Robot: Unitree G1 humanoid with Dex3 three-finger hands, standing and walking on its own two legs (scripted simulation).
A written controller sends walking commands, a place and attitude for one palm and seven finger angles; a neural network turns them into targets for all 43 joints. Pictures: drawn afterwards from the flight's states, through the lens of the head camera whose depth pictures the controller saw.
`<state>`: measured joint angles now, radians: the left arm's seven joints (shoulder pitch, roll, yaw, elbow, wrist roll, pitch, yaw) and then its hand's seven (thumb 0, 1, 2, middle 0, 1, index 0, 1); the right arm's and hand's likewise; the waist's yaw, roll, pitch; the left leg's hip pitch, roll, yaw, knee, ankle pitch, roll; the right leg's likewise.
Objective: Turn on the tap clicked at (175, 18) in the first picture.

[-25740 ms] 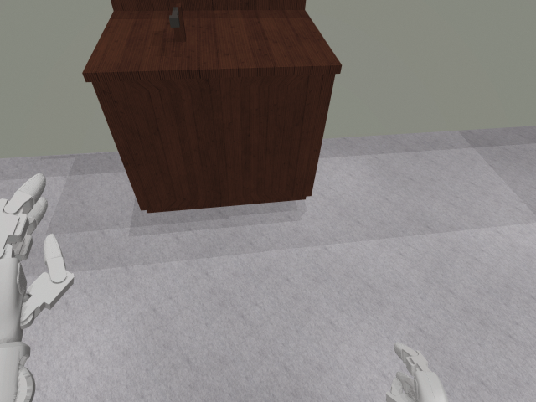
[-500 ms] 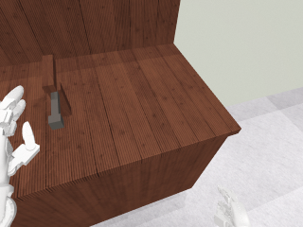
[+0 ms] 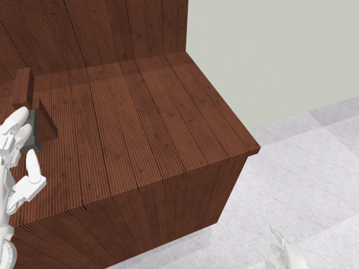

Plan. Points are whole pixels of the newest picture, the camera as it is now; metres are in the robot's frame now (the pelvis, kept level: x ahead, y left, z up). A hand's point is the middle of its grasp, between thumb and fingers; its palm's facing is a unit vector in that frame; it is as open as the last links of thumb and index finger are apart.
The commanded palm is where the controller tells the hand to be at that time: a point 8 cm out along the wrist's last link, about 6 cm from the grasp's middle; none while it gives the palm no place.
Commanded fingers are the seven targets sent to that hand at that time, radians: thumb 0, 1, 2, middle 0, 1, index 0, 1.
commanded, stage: shuffle to correct the standing spot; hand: left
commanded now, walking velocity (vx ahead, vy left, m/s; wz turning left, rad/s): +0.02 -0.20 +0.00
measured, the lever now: (30, 145) +0.33 +0.34 +0.10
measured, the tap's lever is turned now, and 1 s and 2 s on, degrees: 0 0 0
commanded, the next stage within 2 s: come to a stop and stand still in 0.14 s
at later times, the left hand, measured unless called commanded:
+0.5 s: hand (15, 163) +0.23 +0.27 +0.19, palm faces +0.41 -0.77 -0.48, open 7.4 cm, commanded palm +0.15 +0.28 +0.18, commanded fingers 0.00 0.90 0.90 -0.20 -0.30 -0.20 -0.30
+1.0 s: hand out of the picture +0.19 +0.35 +0.17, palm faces +0.46 -0.82 -0.33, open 7.4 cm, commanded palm +0.12 +0.37 +0.18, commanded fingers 0.00 0.90 0.90 -0.20 -0.30 -0.20 -0.30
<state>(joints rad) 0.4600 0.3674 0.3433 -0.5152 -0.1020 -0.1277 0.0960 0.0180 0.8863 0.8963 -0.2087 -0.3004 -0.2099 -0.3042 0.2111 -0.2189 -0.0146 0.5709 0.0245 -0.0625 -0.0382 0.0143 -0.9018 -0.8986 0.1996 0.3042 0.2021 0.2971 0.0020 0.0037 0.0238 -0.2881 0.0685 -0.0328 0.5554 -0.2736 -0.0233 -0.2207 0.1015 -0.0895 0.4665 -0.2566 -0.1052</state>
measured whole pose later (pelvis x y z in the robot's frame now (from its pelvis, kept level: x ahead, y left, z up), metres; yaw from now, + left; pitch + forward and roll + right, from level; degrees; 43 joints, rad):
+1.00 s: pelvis -0.04 +0.09 +0.00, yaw +0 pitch -3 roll -1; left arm 0.30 0.34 0.37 -0.39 0.00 -0.21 0.11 0.02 0.89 0.90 -0.21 -0.30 -0.21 -0.30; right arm 0.25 -0.18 0.05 0.59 0.02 -0.14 -0.01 0.02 -0.90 -0.90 0.20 0.30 0.20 0.30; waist 0.06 -0.02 0.06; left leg -0.25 -0.04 0.08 0.48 -0.19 0.08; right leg -0.23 -0.01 -0.01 0.47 -0.23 0.00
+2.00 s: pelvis +0.00 +0.07 +0.01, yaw +1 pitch +0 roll -1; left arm 0.43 0.36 0.33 -0.43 -0.04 -0.17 0.10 0.02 0.89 0.90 -0.21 -0.30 -0.21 -0.30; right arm 0.20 -0.21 0.02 0.57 0.02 -0.08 -0.04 0.01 -0.90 -0.90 0.20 0.30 0.20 0.30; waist 0.02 0.01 0.03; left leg -0.22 -0.02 0.04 0.44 -0.21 0.05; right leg -0.16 0.02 -0.02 0.38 -0.21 -0.01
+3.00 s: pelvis +0.00 +0.03 +0.01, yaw +1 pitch +0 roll -1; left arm 0.44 0.39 0.35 -0.48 -0.07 -0.15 0.08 0.02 0.89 0.90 -0.21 -0.30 -0.21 -0.30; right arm 0.20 -0.19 0.00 0.55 0.02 -0.07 -0.02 0.01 -0.90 -0.90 0.20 0.30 0.20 0.30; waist 0.02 0.00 0.05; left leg -0.25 0.03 0.02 0.47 -0.23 -0.01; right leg -0.19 0.08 -0.04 0.40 -0.22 -0.06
